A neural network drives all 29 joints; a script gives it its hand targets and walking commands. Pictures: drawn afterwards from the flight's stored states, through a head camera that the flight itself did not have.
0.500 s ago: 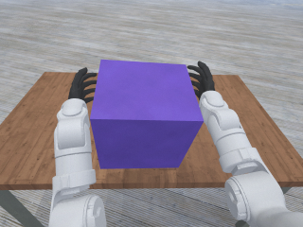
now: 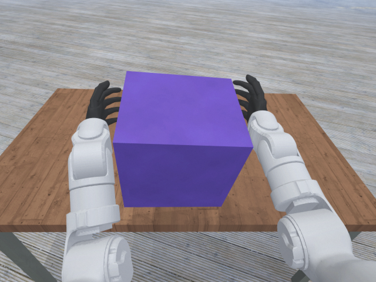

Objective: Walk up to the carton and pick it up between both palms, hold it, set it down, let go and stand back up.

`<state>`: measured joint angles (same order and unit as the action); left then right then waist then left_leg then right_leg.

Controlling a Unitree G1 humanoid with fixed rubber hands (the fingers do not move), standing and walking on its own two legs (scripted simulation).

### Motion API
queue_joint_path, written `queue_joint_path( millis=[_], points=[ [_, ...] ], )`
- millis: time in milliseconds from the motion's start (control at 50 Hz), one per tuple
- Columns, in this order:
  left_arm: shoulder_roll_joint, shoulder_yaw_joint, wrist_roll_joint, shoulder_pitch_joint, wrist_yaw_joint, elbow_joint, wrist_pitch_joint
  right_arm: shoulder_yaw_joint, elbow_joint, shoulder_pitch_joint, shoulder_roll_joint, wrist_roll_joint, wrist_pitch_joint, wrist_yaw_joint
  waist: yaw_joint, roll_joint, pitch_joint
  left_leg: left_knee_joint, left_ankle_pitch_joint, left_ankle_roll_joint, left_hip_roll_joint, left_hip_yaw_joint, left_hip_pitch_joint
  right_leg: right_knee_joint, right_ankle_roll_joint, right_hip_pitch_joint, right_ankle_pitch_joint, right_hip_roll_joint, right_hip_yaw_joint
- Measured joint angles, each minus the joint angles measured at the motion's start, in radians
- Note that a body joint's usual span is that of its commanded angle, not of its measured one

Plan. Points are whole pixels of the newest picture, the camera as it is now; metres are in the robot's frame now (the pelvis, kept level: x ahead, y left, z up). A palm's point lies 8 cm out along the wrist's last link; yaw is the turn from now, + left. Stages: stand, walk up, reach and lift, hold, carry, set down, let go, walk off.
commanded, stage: hold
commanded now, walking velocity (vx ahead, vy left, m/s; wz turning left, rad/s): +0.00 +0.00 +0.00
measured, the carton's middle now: (177, 143) +0.37 +0.01 +0.14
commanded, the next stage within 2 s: none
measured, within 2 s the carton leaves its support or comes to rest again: neither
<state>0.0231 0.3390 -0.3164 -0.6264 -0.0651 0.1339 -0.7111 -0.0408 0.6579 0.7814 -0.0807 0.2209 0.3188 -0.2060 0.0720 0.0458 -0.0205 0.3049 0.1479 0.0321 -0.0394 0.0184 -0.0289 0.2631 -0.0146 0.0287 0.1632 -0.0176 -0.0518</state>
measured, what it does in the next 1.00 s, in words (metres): stands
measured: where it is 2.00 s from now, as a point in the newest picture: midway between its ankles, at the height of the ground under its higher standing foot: outside the picture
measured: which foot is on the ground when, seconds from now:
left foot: down 0.00-1.00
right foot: down 0.00-1.00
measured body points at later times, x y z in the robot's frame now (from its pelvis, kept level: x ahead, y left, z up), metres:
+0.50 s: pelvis +0.01 +0.00 +0.00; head -0.04 +0.03 +0.45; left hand +0.38 +0.17 +0.20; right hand +0.40 -0.15 +0.21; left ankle +0.02 +0.14 -0.75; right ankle +0.00 -0.13 -0.75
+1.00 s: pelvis +0.00 +0.00 +0.00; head -0.05 +0.03 +0.45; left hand +0.38 +0.17 +0.20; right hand +0.40 -0.15 +0.21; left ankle +0.02 +0.14 -0.75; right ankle +0.00 -0.13 -0.75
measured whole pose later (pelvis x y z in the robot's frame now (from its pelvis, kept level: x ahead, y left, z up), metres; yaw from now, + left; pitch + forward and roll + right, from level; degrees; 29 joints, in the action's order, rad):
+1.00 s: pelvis +0.00 +0.00 +0.00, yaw +0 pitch -7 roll -1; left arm 0.01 0.34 -0.29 -0.66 -0.04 0.23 -0.65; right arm -0.04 0.71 0.81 -0.10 0.23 0.29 -0.21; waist 0.07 0.05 -0.02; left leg 0.31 0.15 0.03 -0.04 0.03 -0.04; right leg 0.25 -0.02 0.03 0.16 -0.02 -0.06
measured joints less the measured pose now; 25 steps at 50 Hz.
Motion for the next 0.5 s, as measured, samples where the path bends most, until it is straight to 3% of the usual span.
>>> queue_joint_path(
  millis=[120, 500],
  points=[
    [-0.015, 0.011, 0.014, -0.055, 0.002, 0.096, 0.043, -0.040, 0.049, 0.032, 0.004, -0.031, -0.020, 0.008, -0.001, 0.003, 0.007, -0.004, -0.007, -0.001, 0.001, 0.007, -0.018, -0.008, -0.002, -0.013, -0.007, -0.001, -0.006],
    [-0.006, -0.021, 0.032, 0.020, 0.026, 0.017, 0.045, 0.028, -0.002, -0.008, -0.019, 0.036, -0.029, -0.009, 0.012, 0.004, 0.014, 0.020, 0.022, 0.000, 0.002, 0.007, 0.001, -0.018, -0.007, 0.022, 0.004, -0.001, -0.007]
  ],
)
